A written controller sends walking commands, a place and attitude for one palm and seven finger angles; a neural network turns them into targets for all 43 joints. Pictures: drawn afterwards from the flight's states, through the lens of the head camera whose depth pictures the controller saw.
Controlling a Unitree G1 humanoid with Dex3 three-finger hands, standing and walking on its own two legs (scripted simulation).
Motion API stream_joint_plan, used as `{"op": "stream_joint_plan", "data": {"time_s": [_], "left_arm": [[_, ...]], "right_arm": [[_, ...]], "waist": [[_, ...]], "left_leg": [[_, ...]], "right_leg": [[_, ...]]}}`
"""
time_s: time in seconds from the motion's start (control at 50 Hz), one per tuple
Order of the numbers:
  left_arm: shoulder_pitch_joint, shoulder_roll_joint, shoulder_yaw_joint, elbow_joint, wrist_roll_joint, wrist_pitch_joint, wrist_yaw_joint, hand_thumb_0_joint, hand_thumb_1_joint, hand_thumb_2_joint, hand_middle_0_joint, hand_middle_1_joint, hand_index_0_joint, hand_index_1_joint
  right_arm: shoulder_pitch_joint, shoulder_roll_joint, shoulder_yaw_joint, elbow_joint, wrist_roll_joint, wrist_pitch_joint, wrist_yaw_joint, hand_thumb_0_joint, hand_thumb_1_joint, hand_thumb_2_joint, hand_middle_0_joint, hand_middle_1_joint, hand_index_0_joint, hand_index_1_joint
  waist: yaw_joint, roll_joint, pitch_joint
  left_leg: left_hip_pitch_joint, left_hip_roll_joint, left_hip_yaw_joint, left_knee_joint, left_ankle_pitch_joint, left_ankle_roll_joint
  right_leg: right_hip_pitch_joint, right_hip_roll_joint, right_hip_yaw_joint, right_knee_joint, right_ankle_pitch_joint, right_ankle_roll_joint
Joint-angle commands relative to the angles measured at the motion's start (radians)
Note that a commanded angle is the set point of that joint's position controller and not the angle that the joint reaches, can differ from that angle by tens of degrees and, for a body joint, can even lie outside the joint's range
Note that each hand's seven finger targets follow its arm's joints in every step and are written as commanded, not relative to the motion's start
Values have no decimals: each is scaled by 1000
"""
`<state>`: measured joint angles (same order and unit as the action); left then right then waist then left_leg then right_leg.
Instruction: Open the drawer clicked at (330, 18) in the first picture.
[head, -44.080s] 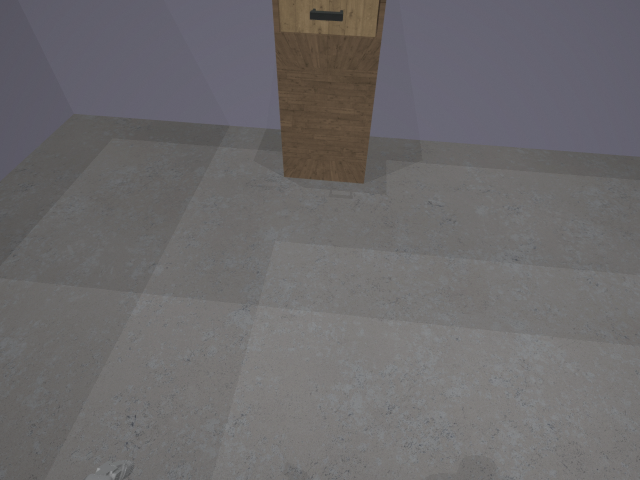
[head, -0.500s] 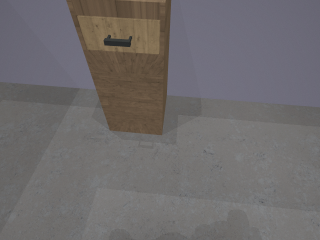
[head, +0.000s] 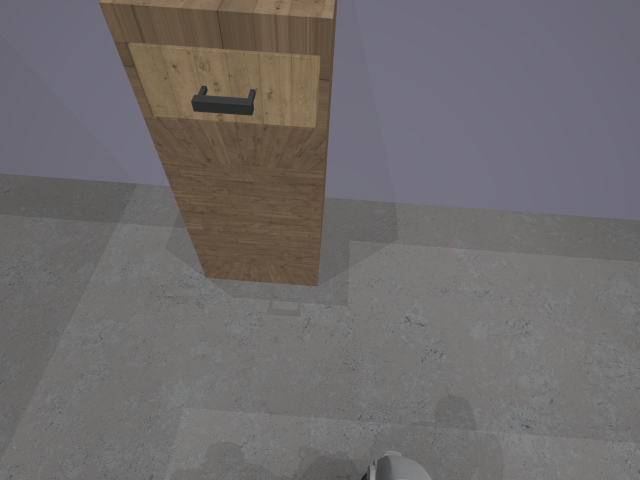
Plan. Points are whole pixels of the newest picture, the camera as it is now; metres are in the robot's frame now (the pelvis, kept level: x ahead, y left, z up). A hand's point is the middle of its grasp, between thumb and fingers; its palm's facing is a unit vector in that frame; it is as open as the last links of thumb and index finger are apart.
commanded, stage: take the last steps up to it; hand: left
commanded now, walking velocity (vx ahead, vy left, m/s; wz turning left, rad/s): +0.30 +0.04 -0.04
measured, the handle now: (225, 98) +0.78 +0.22 +0.01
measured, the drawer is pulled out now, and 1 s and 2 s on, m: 0.00 0.00 0.00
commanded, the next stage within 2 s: come to a stop and stand still in 0.44 s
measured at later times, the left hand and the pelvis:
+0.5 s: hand (189, 436) +0.20 +0.20 -0.18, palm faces +0.06 -0.98 -0.18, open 7.3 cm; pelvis +0.18 +0.01 -0.01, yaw +1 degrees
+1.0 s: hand (209, 345) +0.34 +0.20 -0.17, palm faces +0.09 -0.96 -0.25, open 7.3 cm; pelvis +0.25 -0.01 +0.00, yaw +4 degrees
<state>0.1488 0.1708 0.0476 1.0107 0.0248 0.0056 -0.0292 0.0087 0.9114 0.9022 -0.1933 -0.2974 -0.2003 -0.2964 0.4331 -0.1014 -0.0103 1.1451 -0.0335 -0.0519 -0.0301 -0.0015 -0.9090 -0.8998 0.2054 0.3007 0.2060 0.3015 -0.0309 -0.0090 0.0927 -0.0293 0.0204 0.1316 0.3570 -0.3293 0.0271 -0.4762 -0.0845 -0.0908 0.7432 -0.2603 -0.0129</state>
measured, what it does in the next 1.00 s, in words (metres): walks ahead: right foot, then left foot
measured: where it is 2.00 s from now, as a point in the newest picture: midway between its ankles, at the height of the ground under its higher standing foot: (324, 457)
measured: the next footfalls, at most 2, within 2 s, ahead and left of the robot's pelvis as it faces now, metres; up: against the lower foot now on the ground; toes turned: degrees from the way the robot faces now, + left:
right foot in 0.10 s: +0.14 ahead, -0.14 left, +0.00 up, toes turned -6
left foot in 0.36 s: +0.23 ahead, +0.13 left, +0.00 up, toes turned +8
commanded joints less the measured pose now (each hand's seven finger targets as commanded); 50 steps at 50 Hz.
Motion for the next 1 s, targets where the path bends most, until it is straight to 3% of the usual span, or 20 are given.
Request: {"op": "stream_joint_plan", "data": {"time_s": [0.0, 0.04, 0.06, 0.08, 0.1, 0.16, 0.3, 0.32, 0.36, 0.38, 0.46, 0.56, 0.6, 0.64, 0.68, 0.72, 0.78, 0.84, 0.88, 0.98], "left_arm": [[0, 53, 16, -61, 1, -34, 2, 0, 900, 900, -200, -300, -200, -300], [234, 125, 45, 9, 4, -51, 11, 0, 900, 900, -200, -300, -200, -300], [385, 235, 77, 42, 7, -61, 24, 0, 900, 900, -200, -300, -200, -300], [389, 246, 76, 49, -10, -59, 33, 0, 900, 900, -200, -300, -200, -300], [312, 221, 70, 34, -15, -51, 43, 0, 900, 900, -200, -300, -200, -300], [131, 102, 40, -12, -1, -58, 56, 0, 900, 900, -200, -300, -200, -300], [84, 119, 50, -19, -6, -57, 29, 0, 900, 900, -200, -300, -200, -300], [81, 101, 42, -28, -7, -49, 23, 0, 900, 900, -200, -300, -200, -300], [27, 48, 27, -86, -10, -49, 18, 0, 900, 900, -200, -300, -200, -300], [-17, 60, 33, -109, -11, -54, 12, 0, 900, 900, -200, -300, -200, -300], [34, 44, 20, -61, -7, -48, 8, 0, 900, 900, -200, -300, -200, -300], [221, 83, 19, 15, -5, -52, 22, 0, 900, 900, -200, -300, -200, -300], [211, 197, 23, 19, -9, -57, 44, 0, 900, 900, -200, -300, -200, -300], [117, 201, 19, -3, -2, -38, 50, 0, 900, 900, -200, -300, -200, -300], [99, 167, 21, 8, -13, -36, 68, 0, 900, 900, -200, -300, -200, -300], [112, 173, 32, 6, -15, -22, 79, 0, 900, 900, -200, -300, -200, -300], [90, 181, 43, -27, -21, -7, 77, 0, 900, 900, -200, -300, -200, -300], [-14, 113, 30, -83, -19, 16, 70, 0, 900, 900, -200, -300, -200, -300], [-29, 105, 34, -86, -18, 32, 59, 0, 900, 900, -200, -300, -200, -300], [60, 107, 33, -75, -11, 12, 44, 0, 900, 900, -200, -300, -200, -300]], "right_arm": [[98, -157, -31, -4, 4, -7, -5, 0, -900, -900, 200, 300, 200, 300], [56, -140, -30, -22, 25, -10, -1, 0, -900, -900, 200, 300, 200, 300], [51, -95, -24, -61, 36, -17, 8, 0, -900, -900, 200, 300, 200, 300], [-19, -117, -33, -88, 29, -11, 10, 0, -900, -900, 200, 300, 200, 300], [-55, -116, -42, -102, 23, -4, 15, 0, -900, -900, 200, 300, 200, 300], [-59, -62, -40, -97, 13, 23, 21, 0, -900, -900, 200, 300, 200, 300], [48, -55, -43, -74, 7, 19, 41, 0, -900, -900, 200, 300, 200, 300], [101, -113, -53, -61, 5, 11, 35, 0, -900, -900, 200, 300, 200, 300], [201, -264, -84, -60, -12, 3, 12, 0, -900, -900, 200, 300, 200, 300], [149, -274, -85, -84, -8, 9, 4, 0, -900, -900, 200, 300, 200, 300], [-20, -206, -49, -117, -9, -12, -5, 0, -900, -900, 200, 300, 200, 300], [-113, -178, -43, -128, 19, 12, -5, 0, -900, -900, 200, 300, 200, 300], [-97, -126, -26, -149, 32, 33, 1, 0, -900, -900, 200, 300, 200, 300], [-60, -90, -29, -108, 36, 51, 3, 0, -900, -900, 200, 300, 200, 300], [-57, -126, -34, -86, 31, 71, -6, 0, -900, -900, 200, 300, 200, 300], [-69, -149, -43, -91, 30, 72, -8, 0, -900, -900, 200, 300, 200, 300], [-84, -195, -54, -101, 24, 74, -15, 0, -900, -900, 200, 300, 200, 300], [-58, -251, -69, -107, 10, 83, -24, 0, -900, -900, 200, 300, 200, 300], [-115, -259, -71, -135, -3, 83, -34, 0, -900, -900, 200, 300, 200, 300], [-194, -279, -81, -169, 3, 79, -26, 0, -900, -900, 200, 300, 200, 300]], "waist": [[19, 107, 4], [126, -13, -106], [171, -250, -208], [167, -188, -178], [136, -73, -80], [28, -150, -3], [-39, -9, -36], [-57, 113, -47], [-103, 351, -57], [-82, 205, -16], [1, 180, -50], [78, -16, -125], [47, -249, -134], [10, -80, -76], [12, -251, -80], [28, -176, -107], [30, 86, -185], [-18, 301, -135], [0, 184, -94], [40, 189, -149]], "left_leg": [[-96, 215, -109, -13, 403, 99], [-302, 134, -37, 307, 393, 41], [-533, -1, 42, 618, -2, -13], [-596, 14, -63, 857, -271, -5], [-641, 62, -122, 898, -210, -3], [-495, 150, -162, 742, -114, -23], [-58, 40, 8, 182, 107, -61], [-21, 84, -78, 104, 31, -47], [25, 419, -582, -166, -81, 154], [-17, 443, -564, -154, -42, 208], [-100, 298, -231, -48, 461, 121], [-249, 131, -65, 168, 291, -7], [-302, 44, -46, 278, -152, -69], [-228, 40, -72, 267, -157, -62], [-264, 54, -74, 256, -31, -68], [-266, 52, -61, 187, 140, -66], [-82, 122, -74, 148, 768, -50], [68, 320, -252, 61, 1323, 125], [6, 325, -228, 64, 1061, 161], [31, 217, -139, 154, 892, 48]], "right_leg": [[166, 57, -61, -132, 31, -21], [569, -22, 76, -238, 59, -80], [752, -299, 482, -384, 30, -195], [680, -406, 600, -485, 19, -254], [589, -389, 536, -503, -12, -259], [251, -280, 253, -515, 101, -183], [13, -108, 65, -415, -220, -91], [-20, -51, 27, -274, -243, -66], [-202, 89, -25, 231, -348, 2], [-228, 10, 49, 322, -302, -7], [-64, -15, 39, 180, -186, 7], [375, 13, 38, -305, 236, 11], [392, -276, 292, -411, 635, -121], [283, -246, 206, -342, 736, -138], [377, -191, 152, -269, 996, -116], [440, -180, 137, -206, 1086, -112], [357, -105, 68, -120, 863, -52], [54, 84, 41, 165, -285, 1], [24, 79, 114, 223, -319, -8], [210, 93, 25, -201, 16, -1]]}}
